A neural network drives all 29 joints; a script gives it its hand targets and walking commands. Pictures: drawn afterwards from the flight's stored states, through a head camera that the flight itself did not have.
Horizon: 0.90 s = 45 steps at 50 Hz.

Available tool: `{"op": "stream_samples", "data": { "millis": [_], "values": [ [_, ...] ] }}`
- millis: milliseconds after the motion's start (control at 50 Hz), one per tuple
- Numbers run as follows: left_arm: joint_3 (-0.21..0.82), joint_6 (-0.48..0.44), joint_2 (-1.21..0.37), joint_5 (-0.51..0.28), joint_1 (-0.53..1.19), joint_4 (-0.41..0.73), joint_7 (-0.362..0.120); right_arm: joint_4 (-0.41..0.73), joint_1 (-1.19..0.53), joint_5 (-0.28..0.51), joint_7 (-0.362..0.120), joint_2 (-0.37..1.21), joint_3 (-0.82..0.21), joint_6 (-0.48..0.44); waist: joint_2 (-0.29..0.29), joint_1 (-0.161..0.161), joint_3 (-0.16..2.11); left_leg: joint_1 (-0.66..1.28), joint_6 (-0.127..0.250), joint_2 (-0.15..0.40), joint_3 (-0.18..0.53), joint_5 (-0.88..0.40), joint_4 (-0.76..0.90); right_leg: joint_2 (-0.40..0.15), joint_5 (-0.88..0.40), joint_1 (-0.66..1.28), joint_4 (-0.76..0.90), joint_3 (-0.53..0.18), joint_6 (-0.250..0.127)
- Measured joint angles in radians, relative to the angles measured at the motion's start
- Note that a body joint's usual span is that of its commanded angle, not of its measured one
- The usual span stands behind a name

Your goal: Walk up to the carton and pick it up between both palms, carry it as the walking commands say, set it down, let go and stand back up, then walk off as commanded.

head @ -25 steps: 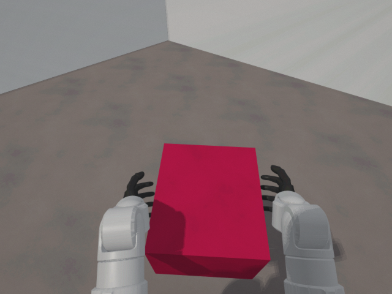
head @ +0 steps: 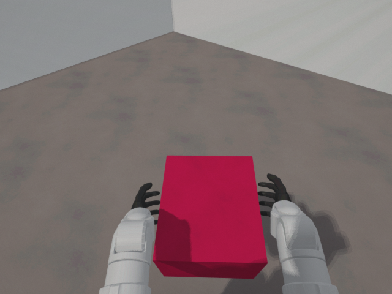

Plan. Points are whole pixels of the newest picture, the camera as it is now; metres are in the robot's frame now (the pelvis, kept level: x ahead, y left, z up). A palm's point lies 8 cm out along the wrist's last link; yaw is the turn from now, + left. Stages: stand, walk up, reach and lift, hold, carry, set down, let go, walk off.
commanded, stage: hold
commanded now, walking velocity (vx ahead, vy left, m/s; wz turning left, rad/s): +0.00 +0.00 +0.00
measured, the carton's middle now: (208, 215) +0.33 +0.00 -0.04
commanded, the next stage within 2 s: set down in 0.64 s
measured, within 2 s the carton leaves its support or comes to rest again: neither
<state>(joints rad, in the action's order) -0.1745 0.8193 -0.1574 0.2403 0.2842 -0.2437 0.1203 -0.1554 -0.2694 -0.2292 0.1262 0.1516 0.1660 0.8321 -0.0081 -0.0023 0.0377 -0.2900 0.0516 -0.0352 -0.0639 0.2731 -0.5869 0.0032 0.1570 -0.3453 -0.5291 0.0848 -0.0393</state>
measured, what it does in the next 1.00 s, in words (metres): stands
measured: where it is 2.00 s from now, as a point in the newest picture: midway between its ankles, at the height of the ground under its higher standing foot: outside the picture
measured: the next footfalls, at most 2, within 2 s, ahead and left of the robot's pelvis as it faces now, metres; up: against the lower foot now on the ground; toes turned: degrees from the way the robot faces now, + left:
none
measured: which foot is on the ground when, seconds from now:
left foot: down 0.00-1.00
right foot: down 0.00-1.00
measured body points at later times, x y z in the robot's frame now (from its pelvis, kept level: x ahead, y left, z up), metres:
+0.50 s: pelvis +0.00 -0.01 +0.00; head -0.06 -0.02 +0.45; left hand +0.29 +0.15 +0.03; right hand +0.32 -0.14 +0.06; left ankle +0.03 +0.07 -0.73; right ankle +0.08 -0.10 -0.73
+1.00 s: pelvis +0.01 -0.01 +0.00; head -0.02 -0.02 +0.45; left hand +0.31 +0.16 +0.00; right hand +0.34 -0.14 +0.02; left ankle +0.03 +0.07 -0.73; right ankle +0.08 -0.10 -0.73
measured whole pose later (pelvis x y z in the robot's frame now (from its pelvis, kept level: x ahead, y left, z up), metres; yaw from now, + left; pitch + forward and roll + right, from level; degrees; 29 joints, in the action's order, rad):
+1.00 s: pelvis +0.01 -0.01 +0.00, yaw +2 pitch -4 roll -1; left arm -0.35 0.57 -0.17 0.28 0.33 -0.54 0.06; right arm -0.50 -0.39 -0.32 0.06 0.19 0.37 0.53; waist -0.03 0.00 0.01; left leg -0.22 0.05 -0.04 -0.02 0.29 -0.58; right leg 0.02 0.19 -0.27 -0.53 0.08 -0.05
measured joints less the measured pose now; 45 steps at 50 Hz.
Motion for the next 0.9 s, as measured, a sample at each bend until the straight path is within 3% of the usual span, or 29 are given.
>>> {"op": "stream_samples", "data": {
  "millis": [140,220,440,640,840,900],
  "values": [
    [-0.004,-0.057,0.003,0.000,-0.014,-0.014,-0.008,-0.011,0.004,0.004,0.000,0.001,-0.005,-0.057,-0.027,-0.001,0.015,0.014,0.003,-0.002,0.003,0.002,0.003,0.000,0.006,0.014,0.000,0.000,0.000],
    [-0.040,-0.081,0.004,0.010,-0.014,-0.071,-0.036,-0.070,-0.010,-0.004,0.002,0.005,0.001,-0.076,-0.028,-0.001,0.032,0.040,0.003,-0.003,0.005,0.003,0.012,0.000,0.013,0.035,0.000,0.000,-0.001],
    [-0.079,-0.101,0.003,0.010,-0.014,-0.139,-0.025,-0.178,-0.063,-0.019,0.010,0.020,0.028,-0.111,-0.032,-0.001,0.059,0.062,0.003,-0.002,0.009,0.001,0.020,0.003,0.016,0.055,0.000,0.000,-0.005],
    [-0.090,-0.105,0.003,0.010,-0.011,-0.153,-0.025,-0.207,-0.085,-0.026,0.011,0.027,0.043,-0.135,-0.031,-0.001,0.061,0.067,0.003,-0.003,0.012,0.000,0.020,0.003,0.016,0.060,0.000,0.000,-0.005],
    [-0.152,-0.165,-0.013,0.026,0.047,-0.275,-0.036,-0.324,-0.124,-0.070,0.001,0.041,0.161,-0.216,-0.022,0.000,0.030,0.068,0.003,-0.009,0.045,0.008,0.006,0.018,0.028,0.077,0.000,-0.005,-0.008],
    [-0.165,-0.199,-0.013,0.034,0.048,-0.290,-0.045,-0.340,-0.124,-0.077,-0.024,0.041,0.178,-0.248,-0.022,0.000,0.013,0.067,0.003,-0.009,0.046,0.012,0.006,0.019,0.031,0.077,0.000,-0.005,-0.009]
  ]
}}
